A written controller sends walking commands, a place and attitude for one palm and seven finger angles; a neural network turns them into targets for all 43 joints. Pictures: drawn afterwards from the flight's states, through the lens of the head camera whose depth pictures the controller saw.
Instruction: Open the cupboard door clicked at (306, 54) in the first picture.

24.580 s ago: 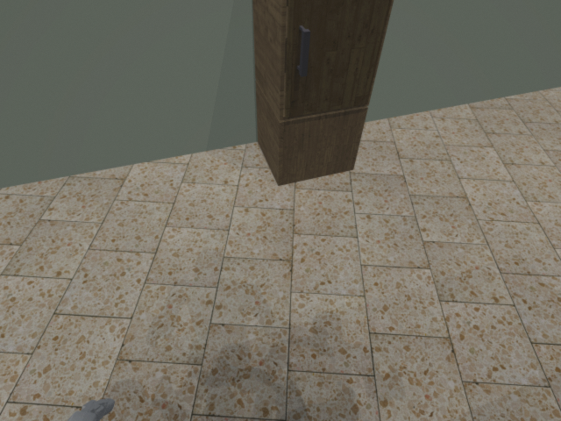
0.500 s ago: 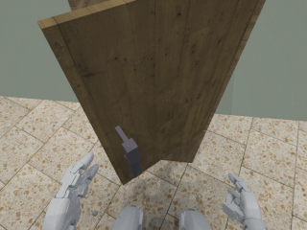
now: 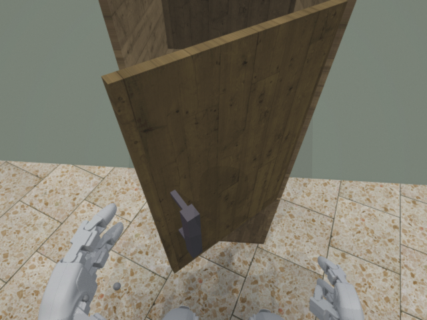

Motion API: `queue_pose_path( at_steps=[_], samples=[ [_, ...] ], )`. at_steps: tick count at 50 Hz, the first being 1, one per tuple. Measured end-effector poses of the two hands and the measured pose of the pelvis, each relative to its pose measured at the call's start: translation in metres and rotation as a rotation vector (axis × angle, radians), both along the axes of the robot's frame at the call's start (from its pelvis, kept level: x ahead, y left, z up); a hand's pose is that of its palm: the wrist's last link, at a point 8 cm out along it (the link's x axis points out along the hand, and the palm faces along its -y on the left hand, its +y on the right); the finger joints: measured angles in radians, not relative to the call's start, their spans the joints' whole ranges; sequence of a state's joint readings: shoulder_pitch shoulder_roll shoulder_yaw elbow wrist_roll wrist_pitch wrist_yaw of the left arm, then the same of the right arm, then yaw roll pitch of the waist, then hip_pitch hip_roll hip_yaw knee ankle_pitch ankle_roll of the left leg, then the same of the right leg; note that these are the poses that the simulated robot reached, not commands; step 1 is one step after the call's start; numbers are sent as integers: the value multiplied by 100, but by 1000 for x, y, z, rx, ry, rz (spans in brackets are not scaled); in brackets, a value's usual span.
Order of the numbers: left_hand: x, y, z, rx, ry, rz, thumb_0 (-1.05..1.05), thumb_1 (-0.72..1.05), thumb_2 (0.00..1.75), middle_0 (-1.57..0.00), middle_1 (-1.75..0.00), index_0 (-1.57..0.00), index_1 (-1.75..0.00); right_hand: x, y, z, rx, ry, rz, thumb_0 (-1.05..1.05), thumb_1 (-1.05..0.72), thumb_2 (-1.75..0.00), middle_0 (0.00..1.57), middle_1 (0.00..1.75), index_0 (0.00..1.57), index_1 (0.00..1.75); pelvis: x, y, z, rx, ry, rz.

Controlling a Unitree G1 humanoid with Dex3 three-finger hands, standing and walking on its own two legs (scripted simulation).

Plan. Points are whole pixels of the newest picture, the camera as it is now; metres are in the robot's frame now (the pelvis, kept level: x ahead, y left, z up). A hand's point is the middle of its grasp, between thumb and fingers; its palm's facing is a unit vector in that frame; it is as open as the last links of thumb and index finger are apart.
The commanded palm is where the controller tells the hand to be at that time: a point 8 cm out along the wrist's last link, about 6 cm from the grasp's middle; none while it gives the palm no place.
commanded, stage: draw the hand back to the body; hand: left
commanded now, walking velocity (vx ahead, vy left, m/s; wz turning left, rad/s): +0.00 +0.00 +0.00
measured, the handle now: (186, 225) +0.29 +0.08 +0.03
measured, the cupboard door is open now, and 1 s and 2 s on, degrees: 41 41 41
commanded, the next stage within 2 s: step back with the hand held close in 1.24 s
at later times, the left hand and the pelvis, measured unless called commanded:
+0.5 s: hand (44, 241) +0.19 +0.23 +0.16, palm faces +0.31 -0.86 -0.40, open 13.5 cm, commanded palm +0.15 +0.27 +0.20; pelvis +0.04 +0.01 +0.05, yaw +1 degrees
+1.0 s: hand out of the picture +0.23 +0.26 +0.25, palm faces +0.50 -0.77 -0.40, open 7.9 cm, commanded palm +0.17 +0.29 +0.26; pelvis +0.04 -0.01 +0.08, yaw +0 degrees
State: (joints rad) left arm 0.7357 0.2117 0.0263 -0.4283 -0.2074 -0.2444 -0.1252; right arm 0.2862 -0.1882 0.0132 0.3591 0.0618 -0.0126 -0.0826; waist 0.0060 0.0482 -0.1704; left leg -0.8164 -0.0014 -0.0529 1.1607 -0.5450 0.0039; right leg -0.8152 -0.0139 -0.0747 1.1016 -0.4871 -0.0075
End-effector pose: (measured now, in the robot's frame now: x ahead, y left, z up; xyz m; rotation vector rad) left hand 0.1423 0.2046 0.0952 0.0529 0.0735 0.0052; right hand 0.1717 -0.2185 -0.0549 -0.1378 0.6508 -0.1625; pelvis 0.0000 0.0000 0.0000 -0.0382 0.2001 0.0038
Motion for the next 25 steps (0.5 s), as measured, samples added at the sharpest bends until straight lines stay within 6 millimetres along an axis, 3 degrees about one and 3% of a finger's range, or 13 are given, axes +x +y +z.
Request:
queue_pose_path(
  at_steps=[4, 9, 11, 19, 25],
  samples=[
    [2, 8, 8, 8, -3, -4, -1, -50, 30, -15, -30, -15, -30, 4, -1, 11, -28, -15, 13, 1, -90, -90, 20, 30, 20, 30, 5, 2, 7, -4, -14, 3],
    [8, 20, 31, 33, -70, -6, -1, -47, 31, -15, -30, -15, -30, 15, -1, 23, -35, -42, 18, 1, -90, -90, 20, 30, 20, 30, 13, 5, 15, -10, -35, 6],
    [11, 26, 41, 128, -50, 30, -1, -44, 33, -15, -30, -15, -30, 20, 1, 28, -44, -44, 14, 1, -90, -90, 20, 30, 20, 30, 17, 6, 20, -5, -45, 1],
    [9, 52, 65, 314, 84, 238, -1, -22, 42, -16, -30, -16, -30, 36, 18, 45, -19, -63, 28, 1, -90, -90, 20, 30, 20, 30, 30, 12, 42, 5, -97, 1],
    [14, 66, 90, 365, 33, 330, 0, -3, 50, -17, -30, -17, -30, 42, 28, 49, -15, -54, 84, 1, -90, -90, 20, 30, 20, 30, 35, 12, 53, 13, -139, 11]
  ],
)
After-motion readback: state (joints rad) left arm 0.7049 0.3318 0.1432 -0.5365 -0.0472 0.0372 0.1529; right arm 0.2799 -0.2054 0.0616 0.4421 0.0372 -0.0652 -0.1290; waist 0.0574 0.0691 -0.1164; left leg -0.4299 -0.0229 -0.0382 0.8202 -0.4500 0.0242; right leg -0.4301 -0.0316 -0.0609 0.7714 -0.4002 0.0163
